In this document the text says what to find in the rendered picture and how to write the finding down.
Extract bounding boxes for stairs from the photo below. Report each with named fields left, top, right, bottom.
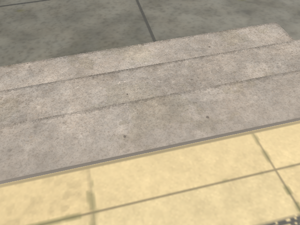
left=0, top=22, right=300, bottom=126

